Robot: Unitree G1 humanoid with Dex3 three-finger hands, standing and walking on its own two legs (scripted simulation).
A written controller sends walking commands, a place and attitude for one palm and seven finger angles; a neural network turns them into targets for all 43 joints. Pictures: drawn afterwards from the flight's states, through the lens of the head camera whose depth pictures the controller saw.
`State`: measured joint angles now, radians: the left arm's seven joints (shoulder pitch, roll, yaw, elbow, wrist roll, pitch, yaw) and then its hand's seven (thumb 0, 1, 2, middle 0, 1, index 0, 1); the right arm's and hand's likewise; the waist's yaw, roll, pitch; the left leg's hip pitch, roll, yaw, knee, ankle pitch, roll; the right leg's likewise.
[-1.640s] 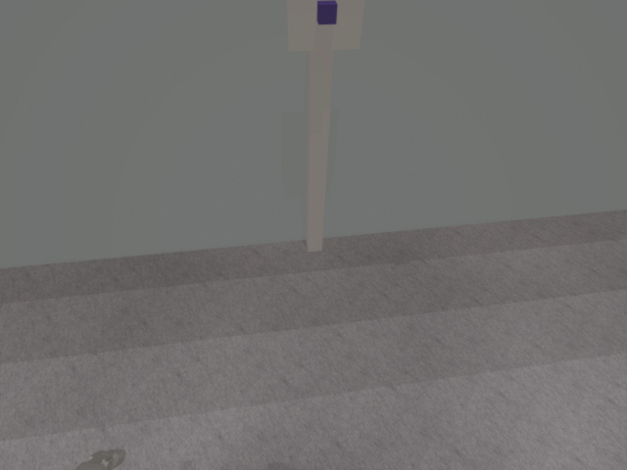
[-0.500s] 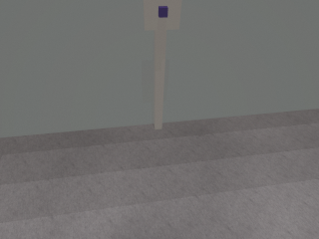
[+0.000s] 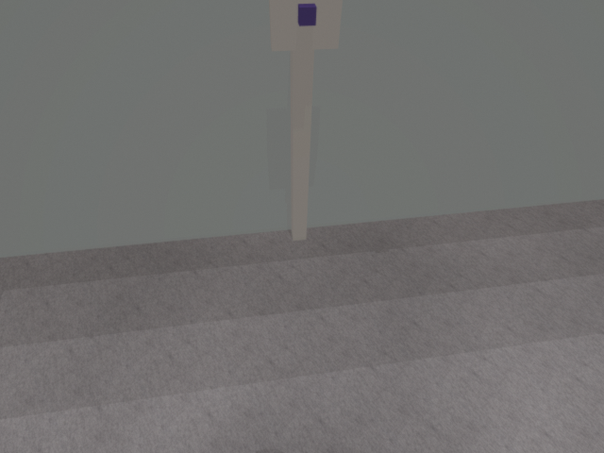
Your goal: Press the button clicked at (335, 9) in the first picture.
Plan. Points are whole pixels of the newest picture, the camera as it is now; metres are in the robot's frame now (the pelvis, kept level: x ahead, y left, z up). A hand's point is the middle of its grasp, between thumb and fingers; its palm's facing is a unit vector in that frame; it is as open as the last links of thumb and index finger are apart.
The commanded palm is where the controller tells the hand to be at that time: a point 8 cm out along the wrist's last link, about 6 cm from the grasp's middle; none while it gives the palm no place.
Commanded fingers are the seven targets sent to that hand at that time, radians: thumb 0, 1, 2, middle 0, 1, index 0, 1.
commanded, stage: walk to a spot facing it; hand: left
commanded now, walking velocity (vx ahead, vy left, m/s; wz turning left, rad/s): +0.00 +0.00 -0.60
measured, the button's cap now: (306, 14) +1.04 +0.07 +0.15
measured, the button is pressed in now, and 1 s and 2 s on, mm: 0 0 0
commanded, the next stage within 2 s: turn to face it in 1.78 s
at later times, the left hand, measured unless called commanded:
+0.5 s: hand out of the picture +0.05 +0.16 -0.17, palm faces -0.17 -0.96 -0.24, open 7.4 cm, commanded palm none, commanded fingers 0.00 0.90 0.90 -0.20 -0.30 -0.20 -0.30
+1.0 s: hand (237, 395) +0.24 +0.13 -0.17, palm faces -0.49 -0.85 -0.20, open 7.4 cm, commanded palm none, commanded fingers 0.00 0.90 0.90 -0.20 -0.30 -0.20 -0.30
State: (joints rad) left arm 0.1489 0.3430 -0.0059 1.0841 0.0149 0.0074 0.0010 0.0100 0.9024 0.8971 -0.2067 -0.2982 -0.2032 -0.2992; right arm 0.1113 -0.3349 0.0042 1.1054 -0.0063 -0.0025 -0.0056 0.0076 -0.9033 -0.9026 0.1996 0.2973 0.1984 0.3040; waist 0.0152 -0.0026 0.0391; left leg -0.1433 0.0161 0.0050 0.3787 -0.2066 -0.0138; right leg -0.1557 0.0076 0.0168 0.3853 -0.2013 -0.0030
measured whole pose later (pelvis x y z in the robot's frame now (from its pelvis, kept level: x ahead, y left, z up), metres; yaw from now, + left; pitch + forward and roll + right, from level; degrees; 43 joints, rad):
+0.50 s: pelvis -0.03 -0.02 -0.01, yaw -13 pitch +1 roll +1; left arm 0.27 0.19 0.04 0.93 0.02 0.03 0.00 0.01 0.90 0.90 -0.21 -0.30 -0.20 -0.30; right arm 0.15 -0.23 -0.05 0.96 -0.02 0.05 -0.01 0.01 -0.91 -0.90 0.20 0.30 0.20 0.30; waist 0.03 0.01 0.07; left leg -0.46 0.05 0.01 1.03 -0.38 -0.06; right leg -0.32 0.08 0.07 0.49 -0.19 -0.07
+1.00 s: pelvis +0.06 -0.02 -0.01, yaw -31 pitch +1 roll -2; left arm 0.19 0.28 0.10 0.92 0.04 0.05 -0.06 0.01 0.91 0.90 -0.20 -0.30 -0.19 -0.30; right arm 0.41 -0.18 -0.02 1.00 -0.02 -0.06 -0.03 0.01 -0.90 -0.90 0.20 0.30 0.20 0.30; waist -0.01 -0.03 0.03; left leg 0.02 0.10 0.19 0.34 -0.37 -0.03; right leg -0.66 -0.07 -0.05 1.03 -0.20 0.04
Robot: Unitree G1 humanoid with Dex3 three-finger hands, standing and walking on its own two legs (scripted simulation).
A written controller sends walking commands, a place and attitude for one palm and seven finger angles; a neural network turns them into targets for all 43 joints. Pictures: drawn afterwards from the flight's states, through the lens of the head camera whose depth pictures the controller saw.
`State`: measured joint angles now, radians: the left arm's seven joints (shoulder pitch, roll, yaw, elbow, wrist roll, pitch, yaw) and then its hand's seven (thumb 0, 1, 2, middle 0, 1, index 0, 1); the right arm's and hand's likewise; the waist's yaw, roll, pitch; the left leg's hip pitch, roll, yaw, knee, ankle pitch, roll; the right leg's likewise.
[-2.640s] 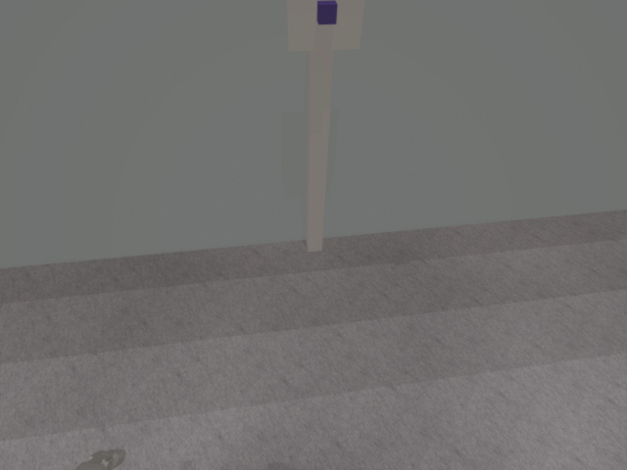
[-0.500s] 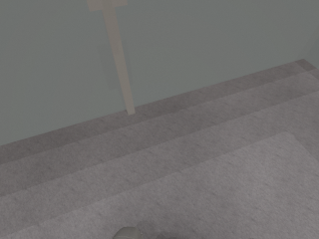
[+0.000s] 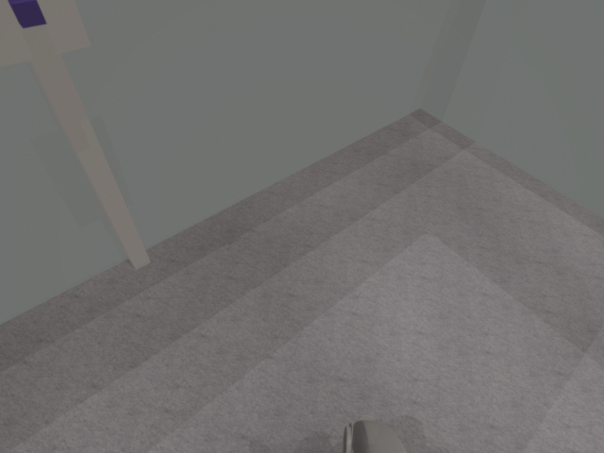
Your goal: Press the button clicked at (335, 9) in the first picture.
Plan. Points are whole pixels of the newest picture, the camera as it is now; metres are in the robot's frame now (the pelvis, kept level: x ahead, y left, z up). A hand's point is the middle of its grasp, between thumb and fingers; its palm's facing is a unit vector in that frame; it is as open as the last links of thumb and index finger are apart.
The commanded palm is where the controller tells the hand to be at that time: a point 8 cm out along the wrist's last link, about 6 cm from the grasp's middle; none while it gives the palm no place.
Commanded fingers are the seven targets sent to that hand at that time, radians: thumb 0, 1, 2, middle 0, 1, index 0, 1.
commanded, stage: walk to a spot facing it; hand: left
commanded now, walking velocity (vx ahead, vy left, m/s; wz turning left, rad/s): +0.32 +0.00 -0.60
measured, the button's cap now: (27, 11) +0.80 +0.58 +0.16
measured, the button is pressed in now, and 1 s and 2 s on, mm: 0 0 0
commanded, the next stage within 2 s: turn to face it in 0.78 s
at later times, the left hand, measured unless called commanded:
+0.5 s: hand (233, 347) +0.31 +0.13 -0.17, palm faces -0.21 -0.96 -0.20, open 7.3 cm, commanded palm none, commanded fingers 0.00 0.90 0.90 -0.20 -0.30 -0.20 -0.30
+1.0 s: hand (298, 252) +0.54 +0.02 -0.18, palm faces -0.49 -0.85 -0.18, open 7.4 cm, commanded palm none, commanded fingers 0.00 0.90 0.90 -0.20 -0.30 -0.20 -0.30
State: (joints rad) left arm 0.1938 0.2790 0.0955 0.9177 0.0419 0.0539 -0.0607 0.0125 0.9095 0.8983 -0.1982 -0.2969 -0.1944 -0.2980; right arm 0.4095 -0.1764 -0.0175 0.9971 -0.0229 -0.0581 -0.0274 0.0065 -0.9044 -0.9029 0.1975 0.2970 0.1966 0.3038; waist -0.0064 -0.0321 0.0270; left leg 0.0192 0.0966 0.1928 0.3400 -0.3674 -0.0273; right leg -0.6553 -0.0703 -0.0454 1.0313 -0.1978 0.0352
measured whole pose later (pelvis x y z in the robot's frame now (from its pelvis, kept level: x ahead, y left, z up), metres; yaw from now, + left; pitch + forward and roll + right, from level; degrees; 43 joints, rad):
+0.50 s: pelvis +0.20 -0.05 -0.01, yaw -14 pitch +0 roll -2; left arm 0.22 0.22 0.06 0.99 0.03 -0.03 -0.01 0.00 0.92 0.90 -0.21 -0.30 -0.20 -0.30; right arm 0.21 -0.16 -0.04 0.94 -0.02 -0.03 0.02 0.01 -0.91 -0.90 0.19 0.30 0.19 0.30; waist -0.01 0.00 0.02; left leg -0.50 0.15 0.08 0.77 -0.26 -0.05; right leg -0.22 0.07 -0.03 0.48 -0.27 -0.06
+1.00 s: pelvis +0.37 -0.09 -0.01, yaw -28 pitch +0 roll +0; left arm 0.15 0.18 0.07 0.97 0.04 0.02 -0.02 0.01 0.91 0.90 -0.20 -0.30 -0.20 -0.30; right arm 0.37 -0.16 -0.05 1.06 -0.02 -0.03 -0.02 0.00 -0.92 -0.90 0.20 0.30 0.20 0.30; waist -0.05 -0.01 0.10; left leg -0.07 0.17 0.35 0.54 -0.42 -0.06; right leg -0.45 -0.05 -0.13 0.65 -0.16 0.01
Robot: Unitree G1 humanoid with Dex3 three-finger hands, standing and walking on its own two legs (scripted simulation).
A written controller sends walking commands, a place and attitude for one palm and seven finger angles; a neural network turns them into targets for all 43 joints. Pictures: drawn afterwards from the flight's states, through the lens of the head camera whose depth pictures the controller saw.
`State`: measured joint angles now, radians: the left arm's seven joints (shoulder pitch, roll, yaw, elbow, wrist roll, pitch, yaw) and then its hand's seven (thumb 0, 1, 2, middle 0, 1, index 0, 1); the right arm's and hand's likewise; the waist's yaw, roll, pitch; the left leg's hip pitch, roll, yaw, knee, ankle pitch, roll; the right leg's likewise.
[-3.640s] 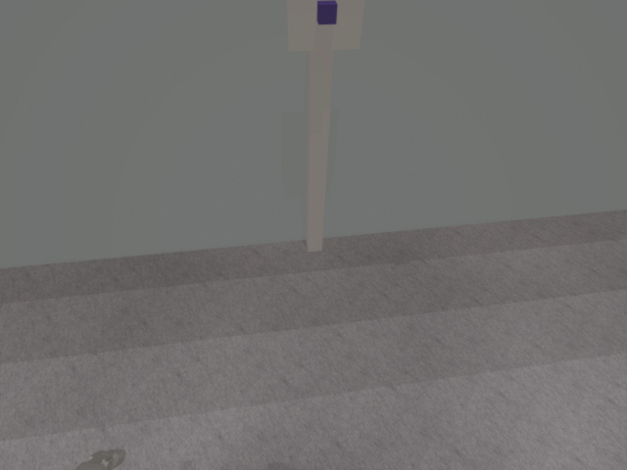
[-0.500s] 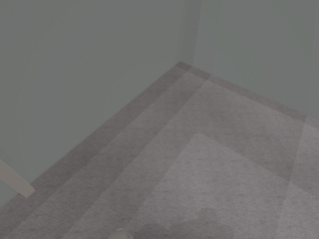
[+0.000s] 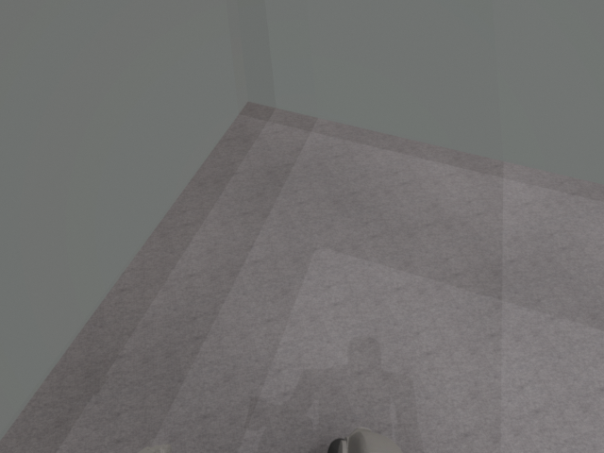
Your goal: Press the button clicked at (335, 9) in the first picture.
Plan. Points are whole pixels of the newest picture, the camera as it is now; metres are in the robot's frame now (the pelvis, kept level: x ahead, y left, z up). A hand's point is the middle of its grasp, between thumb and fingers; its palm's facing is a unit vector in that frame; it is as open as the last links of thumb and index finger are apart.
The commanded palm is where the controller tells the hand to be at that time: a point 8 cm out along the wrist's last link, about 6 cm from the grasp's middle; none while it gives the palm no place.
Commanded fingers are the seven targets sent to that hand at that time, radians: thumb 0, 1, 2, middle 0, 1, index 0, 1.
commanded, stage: turn to face it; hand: left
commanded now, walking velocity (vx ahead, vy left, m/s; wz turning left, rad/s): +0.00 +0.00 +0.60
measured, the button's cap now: out of the picture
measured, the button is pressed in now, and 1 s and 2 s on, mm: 0 0 0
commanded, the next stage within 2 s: take the last steps up to it in 1.96 s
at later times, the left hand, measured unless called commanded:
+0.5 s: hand out of the picture +0.07 +0.23 -0.19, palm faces +0.30 -0.94 -0.19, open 7.4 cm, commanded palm none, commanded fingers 0.00 0.90 0.90 -0.20 -0.30 -0.20 -0.30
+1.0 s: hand out of the picture +0.02 +0.19 -0.14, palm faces +0.54 -0.79 -0.29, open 7.4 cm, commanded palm none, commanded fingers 0.00 0.90 0.90 -0.20 -0.30 -0.20 -0.30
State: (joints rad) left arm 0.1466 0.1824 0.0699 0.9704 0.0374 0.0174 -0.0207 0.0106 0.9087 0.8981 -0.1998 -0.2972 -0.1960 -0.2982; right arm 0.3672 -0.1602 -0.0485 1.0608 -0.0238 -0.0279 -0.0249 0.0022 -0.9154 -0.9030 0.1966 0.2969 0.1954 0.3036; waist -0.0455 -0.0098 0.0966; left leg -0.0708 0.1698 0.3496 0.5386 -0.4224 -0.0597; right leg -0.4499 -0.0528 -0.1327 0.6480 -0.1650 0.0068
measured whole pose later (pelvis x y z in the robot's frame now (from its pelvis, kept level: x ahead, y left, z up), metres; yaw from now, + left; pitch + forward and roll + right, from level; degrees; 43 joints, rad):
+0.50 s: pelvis +0.03 +0.02 -0.01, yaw +16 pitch +0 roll -2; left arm 0.16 0.22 0.08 0.95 0.03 0.06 0.02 0.01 0.91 0.90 -0.21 -0.30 -0.20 -0.30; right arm 0.22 -0.20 -0.07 0.94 -0.03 0.02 0.01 0.01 -0.92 -0.90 0.19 0.30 0.19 0.30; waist -0.03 -0.04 0.06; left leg -0.40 0.07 0.13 0.73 -0.33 0.06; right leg -0.45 -0.12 -0.18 0.99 -0.50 0.05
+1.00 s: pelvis +0.04 -0.04 +0.00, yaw +33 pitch +0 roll +0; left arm 0.19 0.19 0.05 0.87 0.02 0.03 0.02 0.01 0.91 0.90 -0.20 -0.30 -0.20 -0.30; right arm 0.19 -0.25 -0.10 0.92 -0.02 0.08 0.02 0.01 -0.90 -0.90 0.20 0.30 0.20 0.30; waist -0.02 0.06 0.05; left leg -0.49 -0.06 -0.07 0.82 -0.39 -0.02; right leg -0.25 -0.04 -0.07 0.56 -0.31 0.00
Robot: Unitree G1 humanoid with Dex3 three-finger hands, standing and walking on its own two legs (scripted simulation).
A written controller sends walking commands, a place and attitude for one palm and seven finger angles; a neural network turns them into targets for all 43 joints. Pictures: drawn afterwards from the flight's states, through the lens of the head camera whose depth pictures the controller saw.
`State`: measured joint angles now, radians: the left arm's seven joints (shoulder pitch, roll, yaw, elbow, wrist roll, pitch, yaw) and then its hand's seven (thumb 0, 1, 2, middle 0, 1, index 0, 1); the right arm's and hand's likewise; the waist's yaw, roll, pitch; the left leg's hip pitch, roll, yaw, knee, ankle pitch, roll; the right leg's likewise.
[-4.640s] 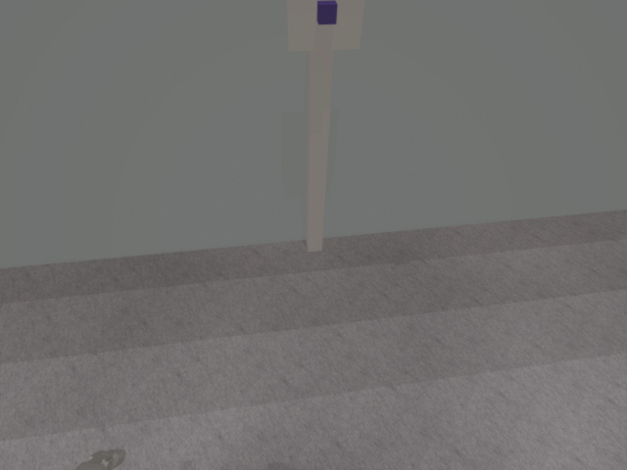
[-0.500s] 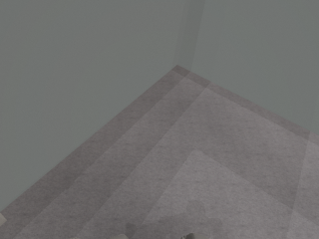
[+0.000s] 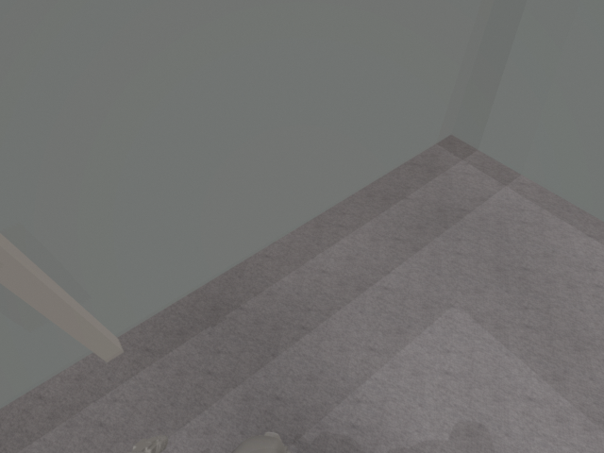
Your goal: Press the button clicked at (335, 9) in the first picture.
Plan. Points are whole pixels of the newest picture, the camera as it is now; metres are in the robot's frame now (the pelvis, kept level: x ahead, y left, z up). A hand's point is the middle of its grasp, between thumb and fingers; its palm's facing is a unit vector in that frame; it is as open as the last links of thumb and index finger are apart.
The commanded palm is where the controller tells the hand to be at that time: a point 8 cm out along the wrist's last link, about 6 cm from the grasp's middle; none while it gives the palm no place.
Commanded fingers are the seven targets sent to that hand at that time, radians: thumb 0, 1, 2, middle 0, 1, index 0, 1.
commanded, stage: turn to face it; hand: left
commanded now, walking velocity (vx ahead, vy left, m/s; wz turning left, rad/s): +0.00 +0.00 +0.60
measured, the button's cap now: out of the picture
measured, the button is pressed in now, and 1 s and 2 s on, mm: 0 0 0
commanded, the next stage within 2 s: take the last steps up to it in 0.96 s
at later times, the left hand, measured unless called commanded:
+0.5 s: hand out of the picture -0.05 +0.26 -0.17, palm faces +0.35 -0.90 -0.26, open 7.4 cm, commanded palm none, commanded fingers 0.00 0.90 0.90 -0.20 -0.30 -0.20 -0.30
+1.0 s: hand out of the picture -0.03 +0.20 -0.13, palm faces +0.52 -0.81 -0.28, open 7.4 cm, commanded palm none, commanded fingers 0.00 0.90 0.90 -0.20 -0.30 -0.20 -0.30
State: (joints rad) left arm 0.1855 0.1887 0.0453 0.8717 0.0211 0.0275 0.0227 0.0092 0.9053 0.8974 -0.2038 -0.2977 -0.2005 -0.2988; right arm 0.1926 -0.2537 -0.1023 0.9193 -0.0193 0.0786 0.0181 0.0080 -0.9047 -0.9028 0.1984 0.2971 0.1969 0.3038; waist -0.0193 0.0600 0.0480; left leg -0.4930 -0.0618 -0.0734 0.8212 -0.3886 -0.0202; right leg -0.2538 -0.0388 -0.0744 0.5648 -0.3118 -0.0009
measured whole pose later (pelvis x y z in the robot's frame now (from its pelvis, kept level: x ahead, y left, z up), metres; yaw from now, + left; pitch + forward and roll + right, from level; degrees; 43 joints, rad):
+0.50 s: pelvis -0.02 +0.03 +0.00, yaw +18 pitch +0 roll -1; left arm 0.22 0.29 0.08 0.94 0.02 0.08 0.01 0.01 0.91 0.90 -0.20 -0.30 -0.20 -0.30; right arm 0.11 -0.22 -0.05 0.89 -0.01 0.03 0.01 0.01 -0.91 -0.90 0.20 0.30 0.20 0.30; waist 0.02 -0.05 0.11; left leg -0.28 0.01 0.05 0.57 -0.29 0.03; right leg -0.46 -0.13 -0.08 1.10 -0.46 0.09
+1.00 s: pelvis +0.00 -0.01 +0.01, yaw +33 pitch -1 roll +1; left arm 0.20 0.16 0.02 0.89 0.02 0.01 0.02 0.01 0.90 0.90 -0.21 -0.30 -0.20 -0.30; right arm 0.22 -0.25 -0.09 0.96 -0.02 0.08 0.02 0.01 -0.91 -0.90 0.20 0.30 0.19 0.30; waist -0.03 0.06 0.06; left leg -0.48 -0.02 -0.04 1.13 -0.39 -0.05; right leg -0.21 -0.05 -0.12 0.51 -0.28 -0.03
